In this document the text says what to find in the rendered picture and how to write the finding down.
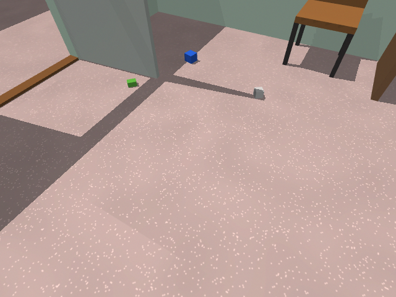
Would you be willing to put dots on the chair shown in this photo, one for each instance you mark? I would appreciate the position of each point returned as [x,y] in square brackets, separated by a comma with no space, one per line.
[337,15]

